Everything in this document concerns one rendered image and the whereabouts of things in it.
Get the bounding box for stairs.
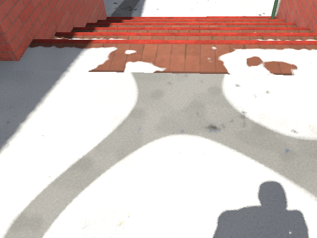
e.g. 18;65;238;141
53;16;317;41

